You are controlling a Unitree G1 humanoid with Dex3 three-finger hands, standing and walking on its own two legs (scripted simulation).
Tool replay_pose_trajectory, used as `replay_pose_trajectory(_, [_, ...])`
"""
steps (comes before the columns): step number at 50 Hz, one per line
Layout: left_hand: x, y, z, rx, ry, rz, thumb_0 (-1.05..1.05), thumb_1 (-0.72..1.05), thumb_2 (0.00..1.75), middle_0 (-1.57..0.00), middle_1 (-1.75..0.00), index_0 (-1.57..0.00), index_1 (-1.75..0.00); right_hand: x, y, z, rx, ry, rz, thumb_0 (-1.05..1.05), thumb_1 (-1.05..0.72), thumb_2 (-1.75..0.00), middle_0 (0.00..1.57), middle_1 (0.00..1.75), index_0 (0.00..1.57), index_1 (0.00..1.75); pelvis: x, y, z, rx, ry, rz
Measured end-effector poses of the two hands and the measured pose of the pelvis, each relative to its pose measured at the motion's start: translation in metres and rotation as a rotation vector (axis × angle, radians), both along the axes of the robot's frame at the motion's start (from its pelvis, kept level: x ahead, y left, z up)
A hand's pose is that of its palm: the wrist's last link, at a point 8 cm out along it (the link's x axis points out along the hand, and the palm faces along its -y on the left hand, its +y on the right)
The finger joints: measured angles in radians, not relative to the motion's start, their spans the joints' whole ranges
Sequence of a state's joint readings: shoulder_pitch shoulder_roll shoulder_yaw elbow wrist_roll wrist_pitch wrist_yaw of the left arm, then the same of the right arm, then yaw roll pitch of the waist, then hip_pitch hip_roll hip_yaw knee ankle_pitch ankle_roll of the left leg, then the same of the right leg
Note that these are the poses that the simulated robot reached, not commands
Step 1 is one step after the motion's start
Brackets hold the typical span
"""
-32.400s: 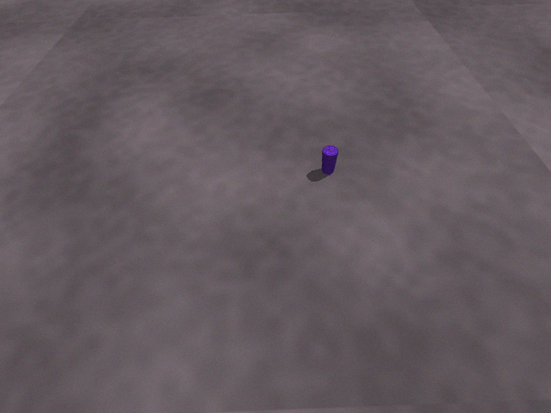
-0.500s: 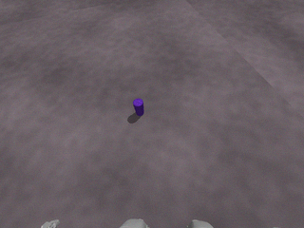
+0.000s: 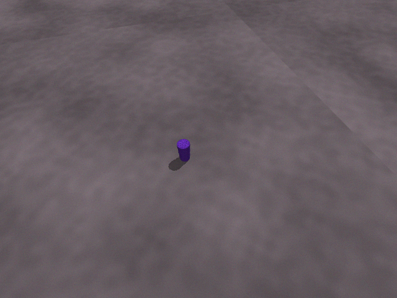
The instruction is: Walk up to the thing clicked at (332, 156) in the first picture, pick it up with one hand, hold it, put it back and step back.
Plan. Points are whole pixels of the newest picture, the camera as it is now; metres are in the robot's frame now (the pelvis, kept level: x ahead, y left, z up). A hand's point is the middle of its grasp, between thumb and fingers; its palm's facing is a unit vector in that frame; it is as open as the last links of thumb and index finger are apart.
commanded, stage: step back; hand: left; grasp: from the side
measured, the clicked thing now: (184, 151) +1.03 +0.16 -0.70
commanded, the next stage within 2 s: stand in 0.46 s
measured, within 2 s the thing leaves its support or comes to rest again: neither
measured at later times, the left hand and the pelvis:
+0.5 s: hand (94, 290) +0.16 +0.27 -0.14, palm faces -0.03 -0.93 -0.37, open 7.4 cm; pelvis +0.03 +0.01 +0.00, yaw -2 degrees
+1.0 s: hand out of the picture +0.09 +0.25 -0.14, palm faces -0.04 -0.94 -0.34, open 7.4 cm; pelvis +0.01 +0.00 +0.02, yaw -1 degrees
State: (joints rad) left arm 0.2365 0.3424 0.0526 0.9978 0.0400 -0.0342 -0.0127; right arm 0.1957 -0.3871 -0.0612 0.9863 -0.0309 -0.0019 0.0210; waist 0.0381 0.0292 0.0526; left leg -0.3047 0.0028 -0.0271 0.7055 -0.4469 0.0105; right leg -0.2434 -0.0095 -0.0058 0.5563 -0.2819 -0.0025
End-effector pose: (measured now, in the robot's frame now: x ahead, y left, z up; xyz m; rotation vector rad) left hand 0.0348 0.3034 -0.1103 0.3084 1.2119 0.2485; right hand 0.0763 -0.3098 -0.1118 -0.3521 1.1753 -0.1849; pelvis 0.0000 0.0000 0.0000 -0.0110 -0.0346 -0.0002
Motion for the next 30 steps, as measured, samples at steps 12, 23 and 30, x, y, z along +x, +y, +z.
replay_pose_trajectory(12, [0.067, 0.015, -0.005, -0.003, -0.026, -0.053, 0.00, 0.90, 0.90, -0.20, -0.30, -0.20, -0.30, 0.023, 0.024, 0.002, 0.013, -0.012, -0.054, 0.00, -0.91, -0.90, 0.21, 0.30, 0.20, 0.30, 0.028, 0.011, 0.001, 0.000, 0.001, -0.029])
replay_pose_trajectory(23, [0.119, 0.011, 0.007, 0.010, -0.122, -0.103, 0.00, 0.90, 0.90, -0.20, -0.30, -0.20, -0.30, 0.046, 0.028, 0.002, 0.028, -0.059, -0.071, 0.00, -0.91, -0.90, 0.21, 0.30, 0.20, 0.30, 0.032, 0.015, 0.002, 0.008, -0.007, -0.040])
replay_pose_trajectory(30, [0.115, 0.001, 0.010, -0.019, -0.086, -0.106, 0.00, 0.90, 0.90, -0.20, -0.30, -0.20, -0.30, 0.039, 0.029, 0.009, 0.037, -0.034, -0.071, 0.00, -0.91, -0.90, 0.21, 0.30, 0.20, 0.30, 0.029, 0.014, 0.011, 0.009, -0.009, -0.033])
